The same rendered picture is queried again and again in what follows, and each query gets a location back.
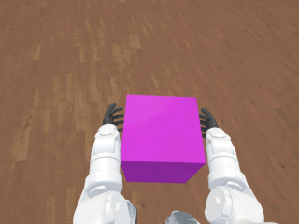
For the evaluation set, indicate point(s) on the left robot forearm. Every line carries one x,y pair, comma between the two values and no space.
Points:
105,164

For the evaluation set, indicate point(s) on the right robot hand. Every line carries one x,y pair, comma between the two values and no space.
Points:
209,123

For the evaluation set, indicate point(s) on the left robot thigh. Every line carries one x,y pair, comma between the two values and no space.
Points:
132,213

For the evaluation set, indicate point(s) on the right robot upper arm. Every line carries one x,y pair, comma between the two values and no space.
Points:
225,205

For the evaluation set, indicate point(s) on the right robot thigh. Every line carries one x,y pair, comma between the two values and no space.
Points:
181,217

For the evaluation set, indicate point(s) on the robot thigh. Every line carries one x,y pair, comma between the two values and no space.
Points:
181,217
132,213

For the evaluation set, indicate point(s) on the right robot forearm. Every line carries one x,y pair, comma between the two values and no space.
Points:
223,163

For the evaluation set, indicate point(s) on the left robot upper arm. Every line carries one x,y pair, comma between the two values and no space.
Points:
109,207

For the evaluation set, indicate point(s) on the carton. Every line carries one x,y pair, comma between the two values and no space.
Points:
161,139

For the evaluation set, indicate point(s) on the left robot hand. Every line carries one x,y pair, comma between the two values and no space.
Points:
109,118

